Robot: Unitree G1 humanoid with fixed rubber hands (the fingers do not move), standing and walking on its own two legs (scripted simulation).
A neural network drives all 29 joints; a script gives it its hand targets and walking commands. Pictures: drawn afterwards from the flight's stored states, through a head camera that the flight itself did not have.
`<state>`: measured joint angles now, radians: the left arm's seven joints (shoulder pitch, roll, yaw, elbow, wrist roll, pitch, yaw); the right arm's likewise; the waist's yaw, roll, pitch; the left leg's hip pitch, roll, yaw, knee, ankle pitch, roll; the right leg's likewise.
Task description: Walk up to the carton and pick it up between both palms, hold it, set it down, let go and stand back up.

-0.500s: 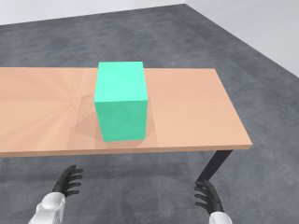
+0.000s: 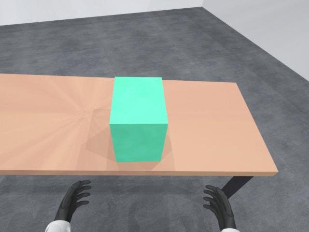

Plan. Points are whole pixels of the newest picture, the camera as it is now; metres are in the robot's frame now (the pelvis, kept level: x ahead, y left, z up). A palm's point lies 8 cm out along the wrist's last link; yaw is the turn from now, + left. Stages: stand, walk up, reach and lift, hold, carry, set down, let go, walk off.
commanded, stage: reach and lift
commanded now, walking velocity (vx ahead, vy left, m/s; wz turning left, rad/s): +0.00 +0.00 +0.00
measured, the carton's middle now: (138, 120) +0.49 +0.06 -0.05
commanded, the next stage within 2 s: none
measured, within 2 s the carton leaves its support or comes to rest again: neither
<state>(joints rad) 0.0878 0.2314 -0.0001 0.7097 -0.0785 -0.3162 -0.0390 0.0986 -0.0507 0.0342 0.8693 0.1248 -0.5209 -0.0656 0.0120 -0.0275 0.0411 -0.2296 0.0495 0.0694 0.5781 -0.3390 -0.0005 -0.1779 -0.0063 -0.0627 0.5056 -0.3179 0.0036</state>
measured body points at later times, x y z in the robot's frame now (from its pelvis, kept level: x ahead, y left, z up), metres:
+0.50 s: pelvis -0.02 +0.00 -0.01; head +0.01 +0.03 +0.43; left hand +0.25 +0.22 -0.05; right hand +0.26 -0.15 -0.05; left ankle -0.02 +0.11 -0.73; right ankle -0.03 -0.12 -0.73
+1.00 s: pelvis -0.03 +0.00 -0.01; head +0.00 +0.02 +0.43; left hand +0.33 +0.22 -0.01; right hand +0.33 -0.15 +0.00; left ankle -0.02 +0.11 -0.73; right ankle -0.03 -0.12 -0.73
